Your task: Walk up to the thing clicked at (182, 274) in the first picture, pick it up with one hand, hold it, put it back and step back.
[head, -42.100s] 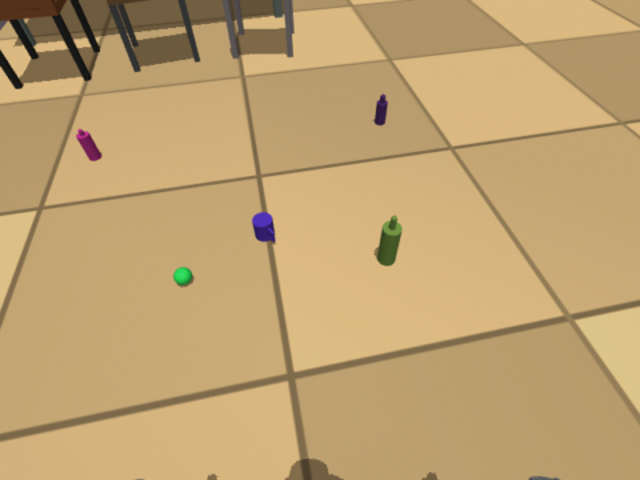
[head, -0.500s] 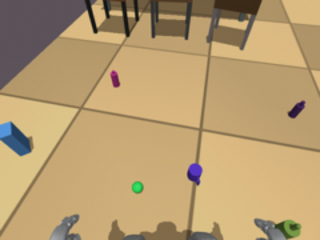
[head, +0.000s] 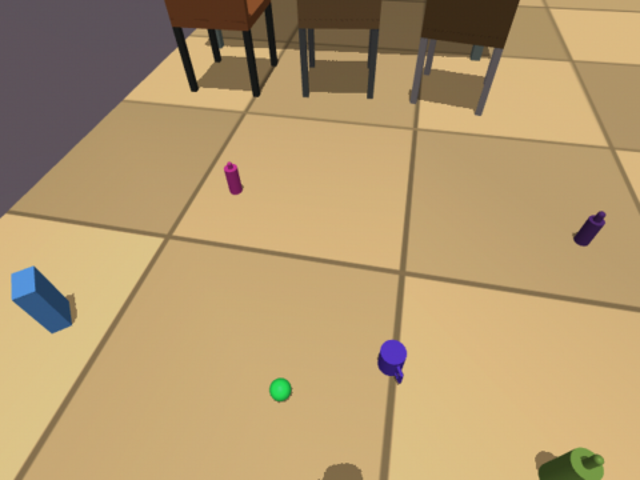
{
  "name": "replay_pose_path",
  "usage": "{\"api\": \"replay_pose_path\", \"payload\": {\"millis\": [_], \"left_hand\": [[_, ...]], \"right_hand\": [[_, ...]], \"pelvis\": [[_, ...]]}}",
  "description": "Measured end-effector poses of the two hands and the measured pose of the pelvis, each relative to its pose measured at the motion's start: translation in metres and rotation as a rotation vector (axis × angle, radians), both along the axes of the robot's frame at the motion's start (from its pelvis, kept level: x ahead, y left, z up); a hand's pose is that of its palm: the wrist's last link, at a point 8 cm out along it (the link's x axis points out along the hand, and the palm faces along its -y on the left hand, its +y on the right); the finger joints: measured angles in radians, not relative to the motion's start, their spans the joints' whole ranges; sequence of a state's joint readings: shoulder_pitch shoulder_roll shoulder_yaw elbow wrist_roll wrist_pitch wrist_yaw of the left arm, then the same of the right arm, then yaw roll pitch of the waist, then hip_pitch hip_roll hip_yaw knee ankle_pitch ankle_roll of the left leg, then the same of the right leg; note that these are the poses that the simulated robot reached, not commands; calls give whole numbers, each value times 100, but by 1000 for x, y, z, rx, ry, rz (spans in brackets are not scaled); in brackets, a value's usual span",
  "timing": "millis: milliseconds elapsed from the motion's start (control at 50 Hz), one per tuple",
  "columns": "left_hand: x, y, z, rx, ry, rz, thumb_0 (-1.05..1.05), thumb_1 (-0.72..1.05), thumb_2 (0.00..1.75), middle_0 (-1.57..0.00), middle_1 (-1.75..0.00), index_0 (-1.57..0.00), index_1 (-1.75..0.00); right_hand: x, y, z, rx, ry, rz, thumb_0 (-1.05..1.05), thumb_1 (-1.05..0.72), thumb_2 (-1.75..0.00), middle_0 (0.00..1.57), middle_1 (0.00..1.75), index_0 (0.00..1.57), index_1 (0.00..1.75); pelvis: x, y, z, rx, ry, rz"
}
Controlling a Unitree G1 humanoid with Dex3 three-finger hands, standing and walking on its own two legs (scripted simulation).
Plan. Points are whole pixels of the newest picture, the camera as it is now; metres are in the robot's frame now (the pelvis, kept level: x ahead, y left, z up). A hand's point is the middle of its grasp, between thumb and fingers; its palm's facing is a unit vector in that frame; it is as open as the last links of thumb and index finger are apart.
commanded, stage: stand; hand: left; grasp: from above
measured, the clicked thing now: (280, 389) +0.47 +0.17 -0.74
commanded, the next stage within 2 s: step back in 1.74 s
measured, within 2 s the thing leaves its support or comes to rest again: neither
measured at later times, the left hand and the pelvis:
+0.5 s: hand out of the picture +0.06 +0.22 -0.16, palm faces +0.01 -0.94 -0.33, open 7.3 cm; pelvis +0.00 -0.01 +0.00, yaw -1 degrees
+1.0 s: hand out of the picture +0.10 +0.23 -0.15, palm faces +0.00 -0.94 -0.33, open 7.3 cm; pelvis +0.01 -0.01 +0.00, yaw -1 degrees
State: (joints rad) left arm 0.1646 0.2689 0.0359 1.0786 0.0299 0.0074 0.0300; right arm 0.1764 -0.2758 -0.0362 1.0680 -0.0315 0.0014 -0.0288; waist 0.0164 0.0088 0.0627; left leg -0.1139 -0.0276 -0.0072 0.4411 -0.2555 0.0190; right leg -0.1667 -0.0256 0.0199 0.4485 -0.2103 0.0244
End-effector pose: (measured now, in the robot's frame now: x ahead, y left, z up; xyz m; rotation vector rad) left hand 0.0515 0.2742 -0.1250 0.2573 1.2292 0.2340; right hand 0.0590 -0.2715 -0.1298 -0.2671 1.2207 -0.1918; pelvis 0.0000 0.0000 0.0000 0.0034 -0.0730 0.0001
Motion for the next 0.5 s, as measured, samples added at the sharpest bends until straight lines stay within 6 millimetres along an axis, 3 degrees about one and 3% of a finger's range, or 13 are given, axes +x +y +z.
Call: {"api": "replay_pose_path", "payload": {"millis": [280, 500], "left_hand": [[-3, -1, 5, 15, 25, -7, 1, 91, 90, -20, -30, -21, -30], [6, -5, 5, 10, 24, -22, 1, 91, 90, -20, -30, -21, -30]], "right_hand": [[-6, -18, 3, -10, 19, -11, 1, -90, -90, 20, 30, 20, 30], [-7, -27, 5, -19, 36, -17, 1, -90, -90, 20, 30, 20, 30]], "pelvis": [[-3, -8, 3, 1, -1, -6], [-1, -13, 4, 0, 7, -9]]}}
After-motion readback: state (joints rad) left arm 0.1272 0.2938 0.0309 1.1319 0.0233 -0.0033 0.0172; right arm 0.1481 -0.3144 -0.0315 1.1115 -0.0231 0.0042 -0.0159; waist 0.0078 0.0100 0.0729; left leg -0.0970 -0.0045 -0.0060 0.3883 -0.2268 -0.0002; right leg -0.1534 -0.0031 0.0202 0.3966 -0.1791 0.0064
